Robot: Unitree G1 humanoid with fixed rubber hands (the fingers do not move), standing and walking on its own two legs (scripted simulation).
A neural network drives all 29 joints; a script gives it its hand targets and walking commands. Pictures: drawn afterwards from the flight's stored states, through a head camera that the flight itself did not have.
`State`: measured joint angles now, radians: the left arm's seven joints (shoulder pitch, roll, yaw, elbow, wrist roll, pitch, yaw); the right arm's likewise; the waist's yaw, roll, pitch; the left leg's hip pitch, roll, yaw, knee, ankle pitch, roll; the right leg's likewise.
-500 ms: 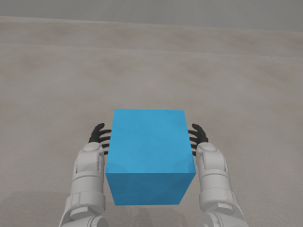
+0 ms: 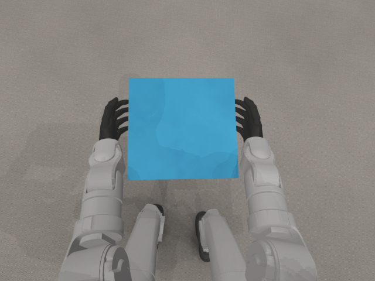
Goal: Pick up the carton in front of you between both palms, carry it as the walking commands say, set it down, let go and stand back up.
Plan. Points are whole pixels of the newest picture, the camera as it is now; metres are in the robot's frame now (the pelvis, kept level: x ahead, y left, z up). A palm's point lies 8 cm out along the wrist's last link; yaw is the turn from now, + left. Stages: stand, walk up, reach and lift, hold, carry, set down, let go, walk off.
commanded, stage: set down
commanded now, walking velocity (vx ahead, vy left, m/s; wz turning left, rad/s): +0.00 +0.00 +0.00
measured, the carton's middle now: (181, 136) +0.41 +0.02 -0.16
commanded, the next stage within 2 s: none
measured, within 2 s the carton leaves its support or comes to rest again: rests again in 1.70 s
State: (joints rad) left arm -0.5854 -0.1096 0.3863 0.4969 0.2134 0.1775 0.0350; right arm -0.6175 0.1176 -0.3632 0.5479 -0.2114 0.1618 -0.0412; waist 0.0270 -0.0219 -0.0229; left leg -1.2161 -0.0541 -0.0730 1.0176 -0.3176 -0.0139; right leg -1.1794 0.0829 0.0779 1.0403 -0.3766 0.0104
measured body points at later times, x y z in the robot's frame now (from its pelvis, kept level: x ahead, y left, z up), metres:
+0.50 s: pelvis -0.02 +0.00 -0.13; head +0.25 +0.01 +0.24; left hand +0.43 +0.19 -0.23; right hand +0.46 -0.11 -0.23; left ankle +0.07 +0.12 -0.65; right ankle +0.05 -0.12 -0.65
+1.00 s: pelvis -0.05 +0.00 -0.24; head +0.29 +0.03 +0.06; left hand +0.46 +0.21 -0.38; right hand +0.50 -0.09 -0.38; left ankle +0.07 +0.12 -0.65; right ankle +0.05 -0.12 -0.65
